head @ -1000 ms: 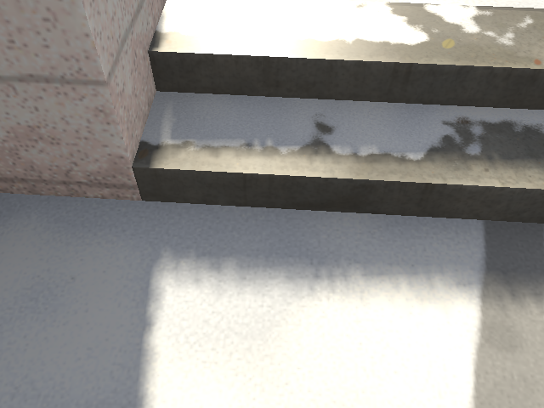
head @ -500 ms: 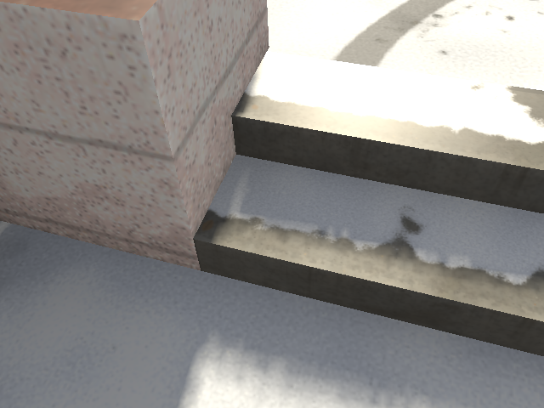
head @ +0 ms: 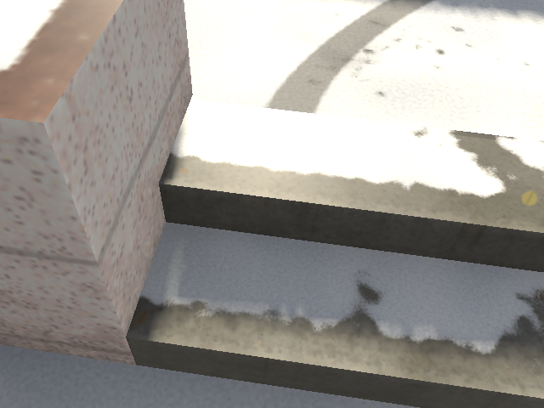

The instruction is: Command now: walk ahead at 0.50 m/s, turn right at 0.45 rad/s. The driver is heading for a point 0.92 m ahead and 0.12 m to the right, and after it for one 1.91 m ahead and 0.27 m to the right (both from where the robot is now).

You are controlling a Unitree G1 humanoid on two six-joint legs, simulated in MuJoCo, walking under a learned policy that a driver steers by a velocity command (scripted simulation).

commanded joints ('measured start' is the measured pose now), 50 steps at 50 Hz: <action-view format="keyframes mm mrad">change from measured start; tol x32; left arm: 1 -74 14 -3 -74 5 -7 -16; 50 113 53 -27 -76 -5 -112 -6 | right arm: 1 3 -99 -26 -23 3 -17 -2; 41 -584 87 89 -367 -13 96 -17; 50 -32 -222 -60 -77 8 111 -22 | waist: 1 -1 138 31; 15 117 -122 -319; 40 28 75 205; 50 -67 119 -386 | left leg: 1 54 262 -100 -150 281 101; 12 149 259 101 364 863 33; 15 -598 -6 -116 1141 -329 -66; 25 -434 111 -118 765 -17 -87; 37 -1524 -18 -220 1957 -485 57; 41 -1257 22 -37 1496 -457 53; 46 -166 -145 52 910 -176 126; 49 180 228 -1216 163 196 383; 50 45 208 -1082 175 -39 355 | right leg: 1 -122 -43 6 -69 104 19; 12 285 127 -154 -475 15 -135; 14 870 -251 487 -561 -33 -336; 22 442 -93 177 -738 654 -217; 40 568 -182 -15 -925 133 -84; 43 329 -125 -157 -1024 842 -112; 46 554 -215 -149 -407 2026 -119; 47 500 -179 -135 -109 1753 -89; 48 82 85 -107 450 409 11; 50 -96 109 125 802 91 5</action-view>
